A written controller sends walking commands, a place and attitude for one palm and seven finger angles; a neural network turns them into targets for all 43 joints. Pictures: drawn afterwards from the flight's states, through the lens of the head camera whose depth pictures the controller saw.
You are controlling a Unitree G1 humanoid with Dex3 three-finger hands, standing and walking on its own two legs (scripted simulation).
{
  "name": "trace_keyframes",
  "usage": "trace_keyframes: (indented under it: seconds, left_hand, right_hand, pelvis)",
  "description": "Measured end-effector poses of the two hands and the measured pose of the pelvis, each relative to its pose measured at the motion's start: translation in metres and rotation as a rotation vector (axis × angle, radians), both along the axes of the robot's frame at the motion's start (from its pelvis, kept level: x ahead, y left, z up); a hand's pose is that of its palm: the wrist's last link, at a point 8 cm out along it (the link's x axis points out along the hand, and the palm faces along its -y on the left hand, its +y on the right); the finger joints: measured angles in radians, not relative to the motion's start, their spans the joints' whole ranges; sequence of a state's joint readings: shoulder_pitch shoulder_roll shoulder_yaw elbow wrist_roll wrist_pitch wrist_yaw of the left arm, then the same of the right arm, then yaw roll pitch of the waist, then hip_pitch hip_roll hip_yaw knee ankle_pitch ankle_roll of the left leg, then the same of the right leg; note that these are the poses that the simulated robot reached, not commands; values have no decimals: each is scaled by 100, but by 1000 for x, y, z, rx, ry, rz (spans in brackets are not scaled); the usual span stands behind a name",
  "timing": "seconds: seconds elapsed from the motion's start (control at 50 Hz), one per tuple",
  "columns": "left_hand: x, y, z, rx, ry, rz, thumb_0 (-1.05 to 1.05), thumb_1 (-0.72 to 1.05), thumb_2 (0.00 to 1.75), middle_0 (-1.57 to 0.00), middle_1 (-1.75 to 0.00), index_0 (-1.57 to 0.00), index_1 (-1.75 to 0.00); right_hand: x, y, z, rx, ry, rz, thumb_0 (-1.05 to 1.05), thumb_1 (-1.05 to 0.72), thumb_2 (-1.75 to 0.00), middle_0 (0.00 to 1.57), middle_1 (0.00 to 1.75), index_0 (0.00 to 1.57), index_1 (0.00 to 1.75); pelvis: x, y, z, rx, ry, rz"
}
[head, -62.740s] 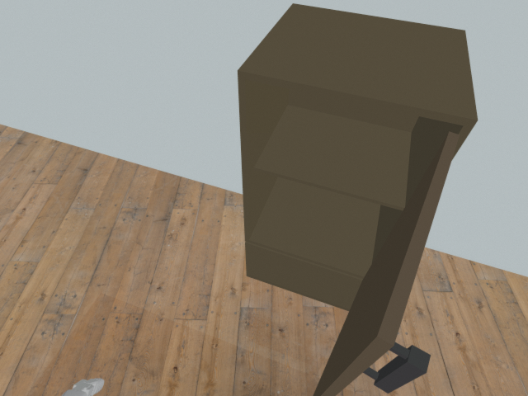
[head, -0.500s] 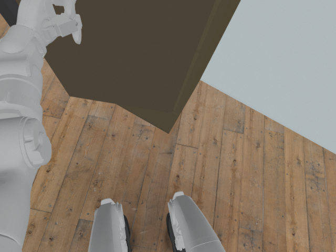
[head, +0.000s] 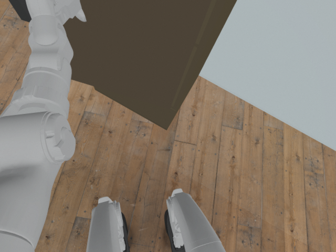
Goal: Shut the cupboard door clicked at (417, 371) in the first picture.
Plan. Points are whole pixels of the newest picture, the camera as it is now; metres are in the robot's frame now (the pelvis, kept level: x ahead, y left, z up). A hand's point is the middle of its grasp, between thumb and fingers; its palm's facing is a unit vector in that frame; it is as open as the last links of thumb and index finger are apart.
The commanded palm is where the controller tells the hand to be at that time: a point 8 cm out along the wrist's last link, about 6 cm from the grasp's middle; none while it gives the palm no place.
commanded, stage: pull the fist back off the door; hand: left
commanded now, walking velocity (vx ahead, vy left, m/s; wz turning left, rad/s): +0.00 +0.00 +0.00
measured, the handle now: out of the picture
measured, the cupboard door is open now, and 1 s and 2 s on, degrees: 14 14 14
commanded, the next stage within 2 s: draw the hand back to the body in 0.68 s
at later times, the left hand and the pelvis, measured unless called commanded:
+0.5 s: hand (81, 31) +0.54 +0.09 +0.10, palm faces +0.10 -1.00 -0.01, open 3.2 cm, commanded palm +0.50 +0.13 +0.11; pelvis +0.03 -0.01 +0.05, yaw +2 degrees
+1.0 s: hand (69, 48) +0.48 +0.11 +0.13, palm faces +0.11 -0.99 -0.04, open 3.2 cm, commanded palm +0.43 +0.16 +0.15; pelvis +0.02 -0.01 +0.06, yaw +1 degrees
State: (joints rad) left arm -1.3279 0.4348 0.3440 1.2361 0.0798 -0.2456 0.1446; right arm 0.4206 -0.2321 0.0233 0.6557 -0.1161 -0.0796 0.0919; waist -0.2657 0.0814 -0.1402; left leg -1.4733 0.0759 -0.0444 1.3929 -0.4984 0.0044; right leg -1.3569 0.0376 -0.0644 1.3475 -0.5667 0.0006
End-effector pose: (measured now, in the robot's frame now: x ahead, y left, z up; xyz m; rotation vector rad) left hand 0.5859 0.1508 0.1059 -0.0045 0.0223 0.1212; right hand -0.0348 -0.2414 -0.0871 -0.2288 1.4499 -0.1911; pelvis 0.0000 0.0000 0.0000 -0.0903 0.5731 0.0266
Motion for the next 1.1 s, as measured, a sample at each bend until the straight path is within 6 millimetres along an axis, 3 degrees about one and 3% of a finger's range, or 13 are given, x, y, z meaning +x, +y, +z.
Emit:
trace_keyframes:
  seconds: [0.06, 0.16, 0.32, 0.46, 0.56, 0.74, 0.84, 0.92, 1.02, 1.1]
  left_hand:
    - [-6, -13, -4, 66, 4, -16, 3, 91, 91, -129, -150, -130, -150]
    - [-12, -27, -6, 5, 50, -42, 2, 90, 91, -129, -150, -130, -150]
    - [-31, -17, 8, 35, 11, -20, 2, 90, 90, -129, -150, -130, -150]
    - [-61, -5, -4, 11, 15, -17, 2, 90, 90, -130, -150, -130, -150]
    - [-81, -7, -4, 14, -29, -39, 2, 91, 90, -130, -150, -130, -150]
    - [-103, -18, -1, 28, -22, -46, 2, 90, 90, -130, -150, -130, -150]
    - [-98, -22, 7, 32, -47, -43, 2, 90, 90, -130, -150, -130, -150]
    - [-104, -12, 16, 31, -68, -29, 2, 90, 90, -130, -150, -130, -150]
    - [-139, 13, 31, 50, -45, -10, 2, 90, 90, -129, -150, -130, -150]
    - [-171, 32, 47, 40, -38, 3, 2, 90, 90, -130, -150, -130, -150]
  right_hand:
    - [-7, 8, 0, 49, 37, -28, 1, -90, -90, 20, 29, 20, 30]
    - [-10, 11, 10, 69, 50, -68, 1, -90, -90, 20, 30, 21, 30]
    - [3, -3, 23, 72, 31, -67, 1, -90, -90, 20, 30, 20, 30]
    - [38, -27, 30, 25, -13, -14, 1, -90, -90, 20, 30, 20, 30]
    - [71, -39, 30, -4, -75, 24, 1, -90, -90, 20, 29, 20, 30]
    - [118, -33, 27, 11, -207, 67, 1, -90, -90, 20, 29, 20, 30]
    - [118, -25, 20, 31, -228, 66, 1, -90, -90, 20, 29, 20, 30]
    - [107, -19, 20, 57, -216, 29, 1, -90, -90, 20, 29, 20, 30]
    - [96, -11, 33, 94, -207, -14, 1, -90, -90, 20, 29, 20, 30]
    - [102, -12, 52, 85, -234, -6, 1, -90, -90, 20, 29, 20, 30]
  pelvis:
    - [2, -2, 6, 7, -12, 3]
    - [8, -5, 19, 18, -33, -3]
    - [21, -10, 37, 44, -79, -13]
    - [26, -12, 45, 54, -110, 3]
    - [27, -12, 46, 57, -127, 14]
    - [24, -13, 49, 64, -163, 22]
    - [19, -13, 45, 66, -163, 20]
    - [18, -13, 49, 74, -178, 1]
    - [22, -13, 69, 85, -237, -15]
    - [26, -13, 86, 84, -294, -4]
